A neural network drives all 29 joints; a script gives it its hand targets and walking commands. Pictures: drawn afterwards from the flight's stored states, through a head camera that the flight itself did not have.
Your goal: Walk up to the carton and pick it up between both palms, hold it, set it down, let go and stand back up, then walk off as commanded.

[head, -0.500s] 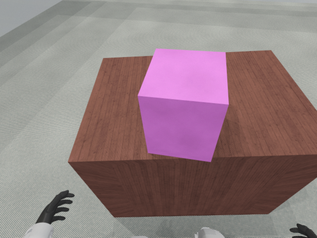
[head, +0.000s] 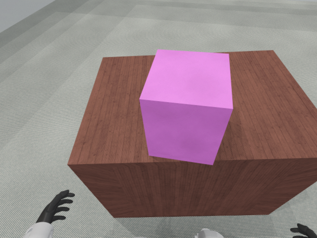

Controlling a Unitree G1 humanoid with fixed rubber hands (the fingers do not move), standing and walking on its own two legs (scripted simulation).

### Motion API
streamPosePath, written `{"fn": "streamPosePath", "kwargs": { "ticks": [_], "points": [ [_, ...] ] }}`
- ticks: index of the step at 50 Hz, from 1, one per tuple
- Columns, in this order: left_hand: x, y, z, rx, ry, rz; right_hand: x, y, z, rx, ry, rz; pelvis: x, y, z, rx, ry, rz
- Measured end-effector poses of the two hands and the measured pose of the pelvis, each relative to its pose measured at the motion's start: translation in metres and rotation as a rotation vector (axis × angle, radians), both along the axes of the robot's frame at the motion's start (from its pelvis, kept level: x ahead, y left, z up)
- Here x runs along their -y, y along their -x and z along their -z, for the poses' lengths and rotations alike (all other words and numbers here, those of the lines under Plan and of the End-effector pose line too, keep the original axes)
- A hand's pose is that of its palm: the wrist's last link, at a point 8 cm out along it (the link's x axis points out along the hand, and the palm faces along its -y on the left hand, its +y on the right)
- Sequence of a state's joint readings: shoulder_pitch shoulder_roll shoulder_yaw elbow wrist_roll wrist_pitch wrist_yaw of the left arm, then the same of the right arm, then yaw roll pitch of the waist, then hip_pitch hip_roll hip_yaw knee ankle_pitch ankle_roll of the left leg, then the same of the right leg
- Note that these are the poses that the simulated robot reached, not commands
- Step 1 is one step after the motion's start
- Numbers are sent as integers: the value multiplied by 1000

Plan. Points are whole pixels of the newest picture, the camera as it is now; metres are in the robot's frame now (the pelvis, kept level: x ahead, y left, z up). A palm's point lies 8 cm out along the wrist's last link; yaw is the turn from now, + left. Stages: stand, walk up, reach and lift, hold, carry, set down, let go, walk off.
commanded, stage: walk up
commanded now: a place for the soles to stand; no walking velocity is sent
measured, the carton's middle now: (185, 108) +0.45 -0.03 +0.05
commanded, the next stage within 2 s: reach and lift in 0.16 s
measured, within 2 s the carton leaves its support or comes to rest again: neither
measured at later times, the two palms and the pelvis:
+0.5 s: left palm (64, 211) +0.18 +0.27 -0.03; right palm out of the picture +0.11 -0.34 -0.07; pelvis -0.01 -0.02 +0.01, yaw -1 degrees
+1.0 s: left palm (62, 220) +0.16 +0.25 +0.02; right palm out of the picture +0.14 -0.28 +0.00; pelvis -0.03 -0.03 +0.03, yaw -1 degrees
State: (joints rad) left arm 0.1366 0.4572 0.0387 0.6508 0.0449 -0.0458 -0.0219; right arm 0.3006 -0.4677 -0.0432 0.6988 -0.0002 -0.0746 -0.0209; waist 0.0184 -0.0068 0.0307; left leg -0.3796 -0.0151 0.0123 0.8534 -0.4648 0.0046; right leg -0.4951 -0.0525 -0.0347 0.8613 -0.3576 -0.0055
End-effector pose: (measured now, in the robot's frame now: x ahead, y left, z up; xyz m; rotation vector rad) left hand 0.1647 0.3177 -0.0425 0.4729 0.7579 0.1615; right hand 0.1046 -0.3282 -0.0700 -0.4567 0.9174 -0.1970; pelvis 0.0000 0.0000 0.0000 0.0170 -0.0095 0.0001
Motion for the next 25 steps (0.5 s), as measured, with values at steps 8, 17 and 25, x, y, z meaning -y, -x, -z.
{"fn": "streamPosePath", "kwargs": {
  "ticks": [8, 17, 25],
  "points": [
    [1, 1, -3, 17, -1, 0, 0, 0, -1, 16, -3, -1, 1, 2, 0, 3, -1, 0],
    [8, 11, 13, -197, -18, -117, 16, -1, 2, 128, -66, 61, 7, 7, -1, 3, 11, 16],
    [44, -19, -16, -70, 4, -49, 16, -1, -2, 191, -82, 59, 21, 10, -10, 12, 0, 21]
  ]
}}
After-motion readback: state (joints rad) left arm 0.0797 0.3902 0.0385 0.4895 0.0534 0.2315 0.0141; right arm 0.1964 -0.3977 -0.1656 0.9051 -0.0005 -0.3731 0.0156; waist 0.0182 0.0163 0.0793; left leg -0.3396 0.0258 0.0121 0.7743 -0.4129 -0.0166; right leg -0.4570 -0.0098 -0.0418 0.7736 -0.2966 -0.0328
